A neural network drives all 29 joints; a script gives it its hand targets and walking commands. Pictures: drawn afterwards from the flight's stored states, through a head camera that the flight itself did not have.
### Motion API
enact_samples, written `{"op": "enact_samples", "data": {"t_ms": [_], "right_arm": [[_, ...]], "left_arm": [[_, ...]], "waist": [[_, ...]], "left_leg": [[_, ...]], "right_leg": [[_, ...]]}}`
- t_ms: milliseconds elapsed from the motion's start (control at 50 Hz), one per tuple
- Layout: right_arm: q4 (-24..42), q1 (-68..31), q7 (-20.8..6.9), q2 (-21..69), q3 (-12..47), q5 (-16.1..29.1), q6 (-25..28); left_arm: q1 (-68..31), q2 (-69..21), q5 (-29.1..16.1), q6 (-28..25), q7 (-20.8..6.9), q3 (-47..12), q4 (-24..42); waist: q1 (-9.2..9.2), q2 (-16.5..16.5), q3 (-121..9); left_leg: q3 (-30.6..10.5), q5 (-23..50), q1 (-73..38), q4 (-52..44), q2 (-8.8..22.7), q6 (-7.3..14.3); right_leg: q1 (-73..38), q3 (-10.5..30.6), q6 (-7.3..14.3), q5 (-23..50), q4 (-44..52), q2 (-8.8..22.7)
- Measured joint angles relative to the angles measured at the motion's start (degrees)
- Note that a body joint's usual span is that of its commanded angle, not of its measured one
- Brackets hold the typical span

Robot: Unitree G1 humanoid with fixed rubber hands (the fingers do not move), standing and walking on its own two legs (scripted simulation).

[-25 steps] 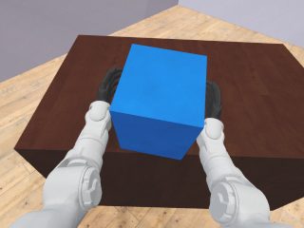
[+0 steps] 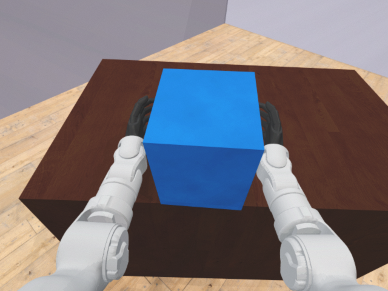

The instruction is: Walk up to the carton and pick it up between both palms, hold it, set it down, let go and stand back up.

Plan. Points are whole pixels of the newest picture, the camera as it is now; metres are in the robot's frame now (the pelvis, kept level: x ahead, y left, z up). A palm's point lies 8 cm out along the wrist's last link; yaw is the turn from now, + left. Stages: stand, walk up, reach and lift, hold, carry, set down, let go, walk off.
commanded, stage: reach and lift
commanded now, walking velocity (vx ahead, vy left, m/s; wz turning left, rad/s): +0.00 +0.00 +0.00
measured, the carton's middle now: (204, 142) +0.43 -0.02 +0.08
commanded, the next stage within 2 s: hold in 1.72 s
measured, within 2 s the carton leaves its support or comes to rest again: neither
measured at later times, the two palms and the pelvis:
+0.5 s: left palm (125, 105) +0.40 +0.14 +0.21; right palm (281, 114) +0.39 -0.15 +0.20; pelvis -0.01 +0.00 +0.00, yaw +0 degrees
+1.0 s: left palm (119, 93) +0.39 +0.14 +0.24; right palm (285, 98) +0.39 -0.15 +0.23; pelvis -0.02 +0.00 +0.00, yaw +0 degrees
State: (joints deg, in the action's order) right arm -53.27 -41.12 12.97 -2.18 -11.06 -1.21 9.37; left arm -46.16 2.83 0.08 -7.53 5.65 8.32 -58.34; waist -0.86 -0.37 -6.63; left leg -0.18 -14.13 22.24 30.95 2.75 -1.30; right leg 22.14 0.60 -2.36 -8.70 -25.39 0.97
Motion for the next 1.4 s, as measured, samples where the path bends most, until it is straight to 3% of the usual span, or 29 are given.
{"op": "enact_samples", "data": {"t_ms": [120,200,480,820,1400], "right_arm": [[5.1,-0.7,0.7,-1.7,3.2,5.5,-8.9],[6.2,-2.4,0.9,-2.6,3.3,7.0,-14.7],[5.4,-8.8,0.5,-3.6,3.3,8.3,-24.4],[4.9,-12.3,0.0,-5.1,4.4,11.6,-30.1],[4.5,-16.8,0.0,-7.0,5.4,13.5,-34.3]], "left_arm": [[-0.7,0.1,-0.2,12.1,0.4,-0.2,8.6],[-3.4,0.5,0.9,18.7,0.6,-0.1,9.5],[-6.8,0.6,5.1,31.0,0.0,3.5,14.2],[-8.1,0.6,5.6,39.9,0.6,4.3,19.0],[-11.3,0.6,5.4,44.0,1.3,6.6,20.3]], "waist": [[0.0,0.0,-1.4],[0.0,0.0,-1.4],[0.0,0.0,-1.8],[0.0,0.0,-1.8],[0.0,0.0,-1.8]], "left_leg": [[0.0,0.3,-0.1,0.0,0.0,0.0],[0.0,0.5,-0.5,0.0,0.0,0.0],[0.0,0.7,-2.5,0.0,0.0,0.1],[0.0,0.8,-3.7,0.0,0.0,0.1],[0.0,0.8,-3.7,0.0,0.0,0.0]], "right_leg": [[-0.1,0.0,0.0,0.3,0.0,0.0],[-0.5,0.0,0.0,0.5,0.0,0.0],[-2.5,0.1,0.0,0.7,0.0,-0.1],[-3.7,0.1,0.0,0.8,0.0,-0.1],[-3.7,0.2,0.0,0.8,0.0,-0.1]]}}
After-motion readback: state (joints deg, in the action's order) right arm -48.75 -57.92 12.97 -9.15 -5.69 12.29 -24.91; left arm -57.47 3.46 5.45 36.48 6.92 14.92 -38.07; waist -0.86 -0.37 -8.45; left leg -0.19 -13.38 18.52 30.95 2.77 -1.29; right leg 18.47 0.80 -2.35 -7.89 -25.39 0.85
